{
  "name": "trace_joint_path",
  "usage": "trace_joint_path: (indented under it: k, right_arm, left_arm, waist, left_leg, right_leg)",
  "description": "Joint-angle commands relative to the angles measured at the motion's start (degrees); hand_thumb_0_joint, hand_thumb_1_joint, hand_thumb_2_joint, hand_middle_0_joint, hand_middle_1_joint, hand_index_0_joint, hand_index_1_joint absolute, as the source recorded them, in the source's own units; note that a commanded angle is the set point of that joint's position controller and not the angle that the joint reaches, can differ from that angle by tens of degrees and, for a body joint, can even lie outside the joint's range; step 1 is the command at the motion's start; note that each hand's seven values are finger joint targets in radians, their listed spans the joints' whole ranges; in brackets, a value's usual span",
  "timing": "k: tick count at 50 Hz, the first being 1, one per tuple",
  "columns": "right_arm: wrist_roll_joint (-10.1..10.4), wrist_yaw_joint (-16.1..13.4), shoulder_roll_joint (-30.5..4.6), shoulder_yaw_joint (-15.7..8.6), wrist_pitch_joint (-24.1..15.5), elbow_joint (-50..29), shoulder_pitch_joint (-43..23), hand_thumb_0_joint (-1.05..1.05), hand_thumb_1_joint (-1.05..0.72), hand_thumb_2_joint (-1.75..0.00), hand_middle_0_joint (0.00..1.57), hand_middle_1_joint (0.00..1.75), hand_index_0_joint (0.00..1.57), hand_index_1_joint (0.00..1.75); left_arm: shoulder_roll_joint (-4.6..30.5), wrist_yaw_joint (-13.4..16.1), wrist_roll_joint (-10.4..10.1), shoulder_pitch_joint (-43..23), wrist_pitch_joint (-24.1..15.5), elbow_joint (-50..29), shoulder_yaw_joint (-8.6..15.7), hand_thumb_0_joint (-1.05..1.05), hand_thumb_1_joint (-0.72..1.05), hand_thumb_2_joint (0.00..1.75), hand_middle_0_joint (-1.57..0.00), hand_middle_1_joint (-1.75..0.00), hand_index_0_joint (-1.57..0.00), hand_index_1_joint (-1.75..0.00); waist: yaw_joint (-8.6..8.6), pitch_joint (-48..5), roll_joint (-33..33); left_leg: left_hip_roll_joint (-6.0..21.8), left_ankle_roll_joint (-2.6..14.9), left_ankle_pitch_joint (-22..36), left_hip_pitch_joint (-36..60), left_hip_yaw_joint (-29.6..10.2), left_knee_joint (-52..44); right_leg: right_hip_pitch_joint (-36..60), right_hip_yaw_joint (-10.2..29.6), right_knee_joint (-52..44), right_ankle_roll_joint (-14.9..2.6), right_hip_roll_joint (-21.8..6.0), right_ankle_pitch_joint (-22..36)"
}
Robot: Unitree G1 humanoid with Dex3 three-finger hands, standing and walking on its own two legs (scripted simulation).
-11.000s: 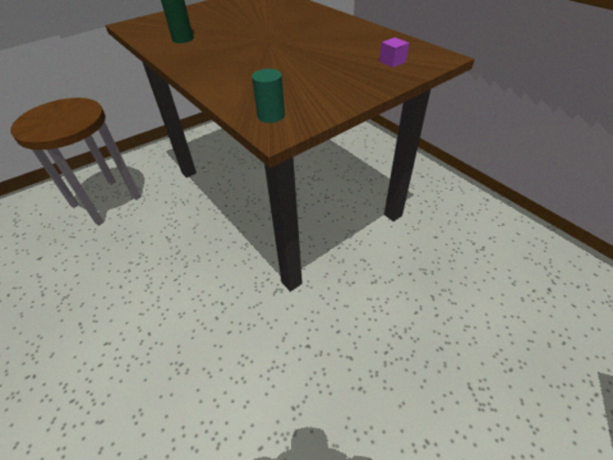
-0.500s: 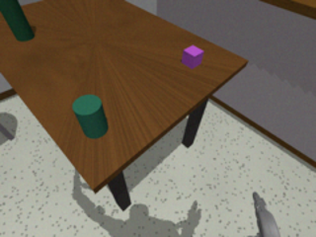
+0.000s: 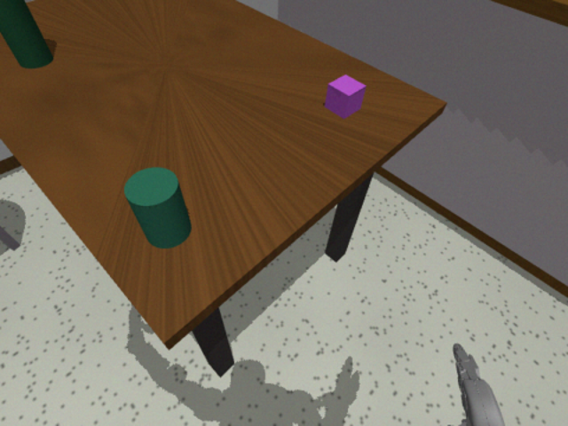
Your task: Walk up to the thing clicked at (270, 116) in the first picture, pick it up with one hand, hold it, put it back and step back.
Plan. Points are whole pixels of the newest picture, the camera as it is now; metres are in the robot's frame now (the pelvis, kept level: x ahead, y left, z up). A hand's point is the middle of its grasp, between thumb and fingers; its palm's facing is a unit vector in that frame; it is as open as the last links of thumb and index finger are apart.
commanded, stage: go down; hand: left
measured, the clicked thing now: (160, 209) +0.44 +0.20 +0.04
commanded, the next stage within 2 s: approach in 0.06 s
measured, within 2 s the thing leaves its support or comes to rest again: leaves its support in 1.86 s
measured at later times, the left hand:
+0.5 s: hand (30, 200) +0.40 +0.33 +0.11, palm faces +0.11 -0.99 +0.04, open 17.6 cm
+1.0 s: hand (138, 201) +0.45 +0.23 +0.05, palm faces +0.14 -0.99 +0.04, open 17.7 cm
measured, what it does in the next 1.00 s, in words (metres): stands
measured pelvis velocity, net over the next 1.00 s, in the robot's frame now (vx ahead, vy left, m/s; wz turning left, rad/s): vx -0.02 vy -0.01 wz -0.03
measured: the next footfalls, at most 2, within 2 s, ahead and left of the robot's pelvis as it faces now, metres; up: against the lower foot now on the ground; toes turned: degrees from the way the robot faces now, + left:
none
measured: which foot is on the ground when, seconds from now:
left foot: down 0.00-1.00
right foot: down 0.00-1.00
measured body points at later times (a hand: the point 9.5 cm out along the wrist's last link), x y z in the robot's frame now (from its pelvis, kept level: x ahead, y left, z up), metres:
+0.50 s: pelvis +0.00 +0.00 -0.01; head +0.06 +0.03 +0.44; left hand +0.39 +0.39 +0.12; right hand +0.16 -0.24 -0.07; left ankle +0.02 +0.11 -0.72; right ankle -0.05 -0.15 -0.72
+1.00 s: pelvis -0.02 -0.01 -0.03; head +0.07 +0.02 +0.41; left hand +0.43 +0.28 +0.05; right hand +0.13 -0.27 -0.08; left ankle +0.02 +0.11 -0.72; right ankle -0.05 -0.16 -0.72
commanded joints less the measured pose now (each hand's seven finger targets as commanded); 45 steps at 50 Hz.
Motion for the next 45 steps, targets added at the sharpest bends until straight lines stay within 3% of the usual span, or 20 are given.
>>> trace_joint_path:
  k: [1,6,10,12,13,18,20,21,23,25,28,29,31,35,38,39,41,42,44,45]
  right_arm:
    - [0.2,-0.7,-8.9,-3.7,-2.7,-7.6,-3.3,0.0,0.53,-0.05,0.05,0.05,0.05,0.05]
    - [0.1,-0.7,-9.0,-4.2,-2.8,-6.8,-2.7,0.0,0.53,-0.05,0.05,0.05,0.05,0.05]
    - [0.3,-0.7,-8.4,-3.3,-2.7,-9.8,-1.2,0.0,0.54,-0.05,0.05,0.05,0.05,0.05]
    - [0.3,-0.3,-6.0,-1.6,-2.4,-7.8,0.0,0.0,0.55,-0.05,0.05,0.05,0.05,0.05]
    - [0.3,-0.2,-6.8,-2.2,-2.7,-8.2,-0.3,0.0,0.55,-0.05,0.05,0.05,0.05,0.05]
    - [-0.1,0.4,-8.2,-2.7,-3.0,-10.0,-0.8,0.0,0.56,-0.04,0.05,0.05,0.05,0.05]
    - [-0.2,0.4,-10.0,-4.6,-3.0,-13.1,-1.0,0.0,0.56,-0.04,0.05,0.05,0.05,0.05]
    - [-0.3,0.9,-8.6,-3.2,-2.7,-11.7,0.8,0.0,0.56,-0.04,0.05,0.05,0.05,0.05]
    - [-0.2,1.4,-9.5,-4.3,-2.5,-15.4,0.1,0.0,0.56,-0.04,0.05,0.05,0.05,0.05]
    - [-0.3,1.9,-10.9,-5.6,-1.8,-16.6,2.1,0.0,0.56,-0.04,0.05,0.05,0.05,0.05]
    - [-0.5,3.6,-8.3,-4.0,-0.9,-19.7,3.0,0.0,0.56,-0.04,0.05,0.05,0.05,0.05]
    - [-0.6,4.0,-8.9,-5.1,-0.5,-20.7,4.5,0.0,0.55,-0.04,0.05,0.05,0.05,0.05]
    - [-0.9,5.0,-9.6,-6.2,0.1,-22.7,4.6,0.0,0.55,-0.04,0.05,0.05,0.05,0.05]
    - [-1.3,6.7,-9.1,-7.0,1.3,-27.5,2.9,0.0,0.54,-0.05,0.05,0.05,0.05,0.05]
    - [-1.6,7.0,-9.8,-8.9,2.4,-28.3,4.3,0.0,0.53,-0.05,0.05,0.05,0.05,0.05]
    - [-1.6,7.0,-10.5,-9.0,2.6,-30.9,2.7,0.0,0.54,-0.05,0.05,0.05,0.05,0.05]
    - [-1.7,7.3,-8.5,-8.1,3.7,-27.1,6.5,0.0,0.52,-0.05,0.05,0.05,0.05,0.05]
    - [-1.6,7.5,-8.2,-7.9,3.7,-30.5,4.4,0.0,0.53,-0.05,0.05,0.05,0.05,0.05]
    - [-1.5,7.2,-8.7,-9.2,4.7,-27.4,7.4,0.0,0.53,-0.05,0.05,0.05,0.05,0.05]
    - [-1.3,7.3,-9.0,-8.8,4.8,-30.7,5.5,0.0,0.54,-0.05,0.05,0.05,0.05,0.05]
  left_arm:
    - [22.7,0.1,-1.9,-20.6,-2.8,-15.2,2.2,0.0,-0.61,0.02,-0.05,-0.06,-0.06,-0.05]
    - [24.1,0.4,-1.3,-20.4,-2.6,-14.9,3.0,0.0,-0.61,0.03,-0.05,-0.06,-0.06,-0.05]
    - [21.9,0.3,-1.6,-19.5,-2.5,-13.6,2.2,0.0,-0.61,0.05,-0.08,-0.08,-0.06,-0.09]
    - [17.6,0.2,-1.8,-18.5,-2.2,-12.7,-0.9,0.0,-0.59,0.06,-0.08,-0.08,-0.06,-0.09]
    - [15.8,0.3,-1.9,-18.7,-2.2,-11.6,-2.2,0.0,-0.61,0.06,-0.08,-0.08,-0.06,-0.1]
    - [10.2,1.2,-3.1,-19.8,-4.0,-12.0,-4.7,0.0,-0.59,0.06,-0.07,-0.07,-0.06,-0.09]
    - [9.1,2.4,-3.0,-21.0,-5.2,-13.7,-5.2,0.0,-0.57,0.07,-0.06,-0.07,-0.05,-0.08]
    - [7.1,3.1,-3.1,-21.2,-5.7,-14.0,-6.0,0.0,-0.57,0.06,-0.06,-0.07,-0.05,-0.07]
    - [4.9,4.8,-3.3,-22.1,-6.9,-15.3,-6.5,0.0,-0.57,0.06,-0.05,-0.07,-0.05,-0.07]
    - [5.8,7.2,-2.7,-20.3,-8.0,-13.4,-5.4,0.0,-0.57,0.06,-0.05,-0.06,-0.05,-0.07]
    - [3.7,9.7,-2.5,-21.5,-11.0,-16.6,-5.6,0.0,-0.57,0.05,-0.05,-0.05,-0.05,-0.05]
    - [2.8,10.7,-2.3,-20.6,-11.8,-16.0,-5.6,0.0,-0.59,0.04,-0.05,-0.05,-0.06,-0.05]
    - [4.4,12.9,-1.6,-22.2,-13.7,-19.9,-4.2,0.0,-0.59,0.05,-0.04,-0.07,-0.07,-0.06]
    - [1.7,17.5,-0.9,-24.5,-15.5,-25.0,-4.1,0.0,-0.6,0.03,-0.05,-0.05,-0.07,-0.04]
    - [-3.1,20.4,0.4,-23.5,-15.2,-24.8,-7.5,0.0,-0.61,0.03,-0.06,-0.05,-0.07,-0.05]
    - [-0.6,21.5,0.4,-24.9,-15.5,-28.8,-5.5,0.0,-0.6,0.03,-0.05,-0.05,-0.06,-0.04]
    - [-3.9,22.8,1.2,-20.8,-14.5,-25.2,-7.3,0.0,-0.61,0.0,-0.06,-0.04,-0.07,-0.03]
    - [-6.5,23.1,1.0,-22.9,-14.7,-27.5,-9.1,0.0,-0.61,0.01,-0.06,-0.04,-0.07,-0.04]
    - [-8.5,23.8,0.9,-18.2,-13.5,-22.2,-9.2,0.0,-0.61,0.01,-0.05,-0.04,-0.06,-0.03]
    - [-7.7,24.3,0.9,-18.9,-13.4,-24.5,-9.0,0.0,-0.6,0.03,-0.05,-0.04,-0.06,-0.03]
  waist:
    - [1.19,-20.8,14.1]
    - [1.34,-18.6,12.8]
    - [0.35,-18.8,10.6]
    - [0.32,-16.0,11.5]
    - [-0.14,-15.9,11.8]
    - [-1.44,-16.5,10.6]
    - [-2.29,-18.1,10.1]
    - [-1.99,-17.1,10.5]
    - [-2.65,-18.2,9.9]
    - [-3.06,-17.3,7.0]
    - [-1.87,-19.8,9.1]
    - [-2.44,-20.5,8.8]
    - [-1.83,-22.6,10.0]
    - [-0.13,-26.9,15.7]
    - [-1.37,-28.0,14.2]
    - [-0.26,-29.2,15.6]
    - [-0.26,-27.0,14.8]
    - [-0.95,-27.5,13.9]
    - [-1.73,-25.0,9.6]
    - [-1.36,-24.2,8.1]
  left_leg:
    - [-1.1,0.52,25.8,26.9,-2.1,-2.7]
    - [-1.8,0.97,21.5,24.5,-1.3,-2.7]
    - [-1.9,1.32,22.1,24.6,-1.1,-2.4]
    - [-2.0,1.32,20.2,23.4,-0.9,-2.7]
    - [-1.6,1.04,20.5,24.1,-1.1,-2.6]
    - [-0.6,0.87,20.9,24.3,-2.0,-1.6]
    - [-0.9,0.86,19.0,24.9,-1.8,-0.8]
    - [-0.6,0.65,18.1,24.5,-2.0,-0.8]
    - [-0.4,0.62,17.6,24.4,-2.2,-0.1]
    - [-0.7,1.08,16.2,21.8,-1.9,1.3]
    - [-0.8,1.07,18.4,20.0,-1.5,4.3]
    - [-0.8,1.26,19.5,19.7,-1.2,5.5]
    - [-0.5,0.81,20.2,18.6,-1.6,6.9]
    - [0.5,-0.49,23.8,19.8,-2.6,8.2]
    - [0.6,-0.16,22.9,19.2,-2.2,8.9]
    - [0.5,-0.41,22.5,19.0,-2.1,9.0]
    - [0.9,-0.45,22.7,18.2,-2.2,8.6]
    - [1.1,-0.53,21.8,18.4,-2.3,8.6]
    - [0.6,0.49,20.3,14.7,-1.5,9.0]
    - [0.4,0.71,17.8,12.4,-1.2,8.6]
  right_leg:
    - [-3.4,-2.1,-2.9,-2.87,2.1,17.3]
    - [-3.1,-1.7,-3.4,-2.57,1.8,16.3]
    - [-2.7,-1.7,-3.1,-2.23,1.9,17.6]
    - [-4.6,-1.6,-3.1,-2.36,1.8,15.9]
    - [-6.0,-1.9,-2.7,-2.6,2.1,14.9]
    - [-8.2,-2.4,-1.3,-2.72,2.2,13.8]
    - [-9.1,-2.1,-0.9,-2.55,2.1,13.4]
    - [-10.2,-2.3,-0.6,-2.77,2.3,12.0]
    - [-11.2,-2.3,0.1,-2.81,2.3,11.5]
    - [-11.4,-2.1,1.0,-2.55,2.2,11.8]
    - [-11.1,-1.6,3.7,-2.47,1.9,13.6]
    - [-11.2,-1.5,4.6,-2.28,1.9,14.9]
    - [-11.1,-1.4,6.6,-2.36,1.9,15.5]
    - [-12.1,-1.7,9.3,-3.16,2.1,14.2]
    - [-11.9,-1.3,9.9,-3.09,2.4,15.0]
    - [-10.4,-1.2,10.1,-3.14,2.3,15.0]
    - [-12.0,-1.6,10.5,-3.28,2.7,14.1]
    - [-11.6,-1.6,10.4,-3.27,2.8,13.8]
    - [-10.7,-1.2,10.3,-2.7,2.8,15.9]
    - [-9.3,-0.9,10.2,-2.62,2.7,15.4]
